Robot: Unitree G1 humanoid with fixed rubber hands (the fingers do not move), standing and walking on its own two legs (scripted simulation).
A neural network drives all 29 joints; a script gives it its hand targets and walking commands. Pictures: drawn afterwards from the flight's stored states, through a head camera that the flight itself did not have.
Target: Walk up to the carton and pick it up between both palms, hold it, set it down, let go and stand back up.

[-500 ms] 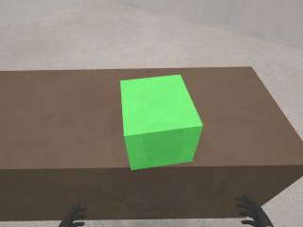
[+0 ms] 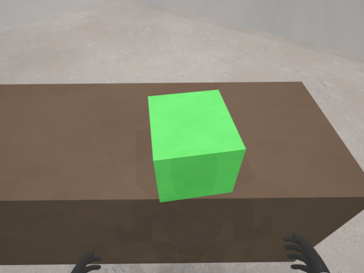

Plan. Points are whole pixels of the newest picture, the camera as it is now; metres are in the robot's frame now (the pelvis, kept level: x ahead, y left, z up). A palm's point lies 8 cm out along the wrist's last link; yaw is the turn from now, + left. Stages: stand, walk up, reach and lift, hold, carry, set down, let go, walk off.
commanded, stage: stand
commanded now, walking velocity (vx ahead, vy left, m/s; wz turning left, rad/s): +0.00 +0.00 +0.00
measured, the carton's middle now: (190, 144) +0.45 +0.00 +0.00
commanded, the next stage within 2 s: none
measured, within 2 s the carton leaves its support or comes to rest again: neither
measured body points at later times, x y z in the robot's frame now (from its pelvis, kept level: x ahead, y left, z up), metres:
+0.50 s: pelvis +0.00 +0.00 +0.00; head -0.01 +0.01 +0.45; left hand +0.12 +0.27 -0.11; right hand +0.16 -0.26 -0.07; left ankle +0.03 +0.11 -0.72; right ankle +0.03 -0.13 -0.72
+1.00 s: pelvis +0.00 +0.00 +0.01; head +0.00 +0.01 +0.45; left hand +0.12 +0.27 -0.11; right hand +0.15 -0.27 -0.07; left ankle +0.03 +0.11 -0.72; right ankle +0.03 -0.13 -0.72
